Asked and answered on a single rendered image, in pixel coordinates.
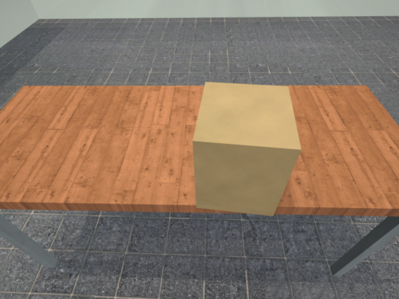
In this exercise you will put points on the table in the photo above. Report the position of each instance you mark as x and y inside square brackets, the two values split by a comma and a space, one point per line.
[130, 148]

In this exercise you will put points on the carton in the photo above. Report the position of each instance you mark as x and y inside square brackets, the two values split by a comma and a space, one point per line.
[245, 147]

